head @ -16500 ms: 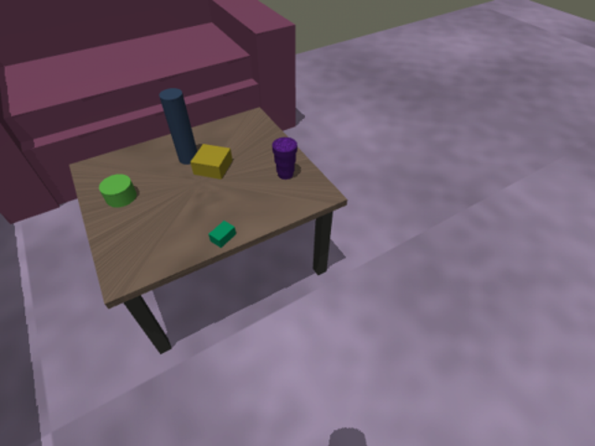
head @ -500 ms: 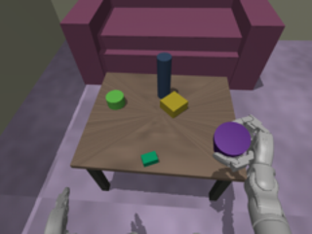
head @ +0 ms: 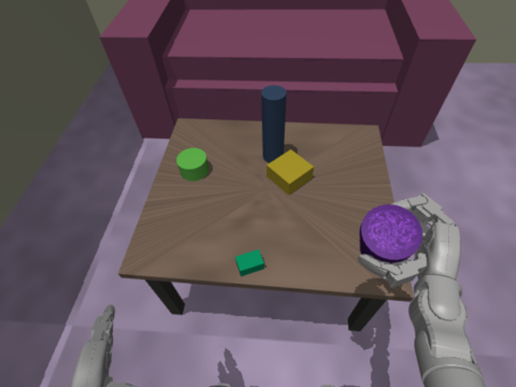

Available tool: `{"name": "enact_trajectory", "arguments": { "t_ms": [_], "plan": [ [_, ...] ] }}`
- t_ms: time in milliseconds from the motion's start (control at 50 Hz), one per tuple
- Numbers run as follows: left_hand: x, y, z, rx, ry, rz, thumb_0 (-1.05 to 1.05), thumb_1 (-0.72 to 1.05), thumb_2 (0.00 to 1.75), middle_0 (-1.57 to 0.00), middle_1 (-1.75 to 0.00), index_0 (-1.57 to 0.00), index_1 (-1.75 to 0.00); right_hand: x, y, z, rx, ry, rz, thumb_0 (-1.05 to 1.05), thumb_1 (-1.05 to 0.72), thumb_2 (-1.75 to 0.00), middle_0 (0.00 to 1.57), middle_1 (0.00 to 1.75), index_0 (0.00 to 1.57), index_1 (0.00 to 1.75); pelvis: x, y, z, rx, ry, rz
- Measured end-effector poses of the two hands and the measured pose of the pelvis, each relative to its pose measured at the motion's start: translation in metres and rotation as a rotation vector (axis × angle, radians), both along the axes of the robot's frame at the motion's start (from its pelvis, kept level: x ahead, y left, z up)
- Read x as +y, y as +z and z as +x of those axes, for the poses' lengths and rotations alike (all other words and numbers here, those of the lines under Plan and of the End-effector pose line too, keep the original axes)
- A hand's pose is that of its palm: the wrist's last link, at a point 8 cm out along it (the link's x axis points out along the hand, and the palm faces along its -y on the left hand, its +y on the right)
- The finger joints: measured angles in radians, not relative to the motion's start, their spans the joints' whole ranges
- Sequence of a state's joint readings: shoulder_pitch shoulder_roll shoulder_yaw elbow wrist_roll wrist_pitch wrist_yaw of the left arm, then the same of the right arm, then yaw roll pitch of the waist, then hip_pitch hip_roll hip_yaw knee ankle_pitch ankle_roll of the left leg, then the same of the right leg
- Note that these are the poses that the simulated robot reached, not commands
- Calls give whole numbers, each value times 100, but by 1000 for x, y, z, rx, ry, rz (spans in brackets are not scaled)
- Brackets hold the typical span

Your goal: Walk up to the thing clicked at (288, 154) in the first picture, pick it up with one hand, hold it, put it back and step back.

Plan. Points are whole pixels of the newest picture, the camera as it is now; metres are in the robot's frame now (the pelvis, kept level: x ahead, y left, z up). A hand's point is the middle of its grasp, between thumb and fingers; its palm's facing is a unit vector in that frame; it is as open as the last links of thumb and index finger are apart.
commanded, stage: hold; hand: right
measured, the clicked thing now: (383, 242) +0.34 -0.16 +0.03
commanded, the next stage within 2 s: crouch in 1.44 s
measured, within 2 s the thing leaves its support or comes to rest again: neither
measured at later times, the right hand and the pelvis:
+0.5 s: hand (391, 235) +0.35 -0.17 +0.04, palm faces +0.21 +0.98 -0.01, open 10.4 cm; pelvis +0.01 +0.00 +0.00, yaw +0 degrees
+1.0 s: hand (391, 242) +0.34 -0.17 +0.04, palm faces +0.23 +0.97 -0.01, open 10.4 cm; pelvis +0.00 +0.00 +0.00, yaw +0 degrees
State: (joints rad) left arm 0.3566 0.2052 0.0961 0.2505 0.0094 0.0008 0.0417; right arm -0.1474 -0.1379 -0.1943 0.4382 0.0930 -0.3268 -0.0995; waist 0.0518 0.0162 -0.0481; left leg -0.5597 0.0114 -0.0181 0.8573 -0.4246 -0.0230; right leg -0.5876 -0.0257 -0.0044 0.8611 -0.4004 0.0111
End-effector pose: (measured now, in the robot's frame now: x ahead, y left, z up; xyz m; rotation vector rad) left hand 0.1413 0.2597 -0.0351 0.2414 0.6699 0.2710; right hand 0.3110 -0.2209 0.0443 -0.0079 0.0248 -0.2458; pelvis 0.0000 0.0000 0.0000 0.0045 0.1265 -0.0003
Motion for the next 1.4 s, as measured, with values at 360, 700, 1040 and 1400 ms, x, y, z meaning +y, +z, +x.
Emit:
{"name": "enact_trajectory", "arguments": {
  "t_ms": [360,700,1040,1400],
  "plan": [
    [-4,-2,6,11,0,-14,-1,-53,6,-5,-6,-6,-5,-3,5,5,-4,5,3,-3,61,-94,69,118,85,122,-3,2,5,4,-2,-1],
    [-7,-3,6,5,5,-33,-1,-53,6,-5,-6,-6,-5,-1,15,3,-26,-7,-13,-3,61,-94,68,118,85,123,-2,4,5,-11,0,-1],
    [-3,-1,-4,4,1,-15,-1,-52,5,-5,-6,-6,-5,5,3,-8,-5,0,-3,-3,61,-93,69,118,85,123,0,2,-2,-15,3,-2],
    [1,-3,-6,16,18,-9,-1,-52,5,-5,-6,-6,-5,3,-1,-1,14,-2,5,-2,61,-93,69,117,86,122,-1,1,-2,-6,4,-4]
  ]
}}
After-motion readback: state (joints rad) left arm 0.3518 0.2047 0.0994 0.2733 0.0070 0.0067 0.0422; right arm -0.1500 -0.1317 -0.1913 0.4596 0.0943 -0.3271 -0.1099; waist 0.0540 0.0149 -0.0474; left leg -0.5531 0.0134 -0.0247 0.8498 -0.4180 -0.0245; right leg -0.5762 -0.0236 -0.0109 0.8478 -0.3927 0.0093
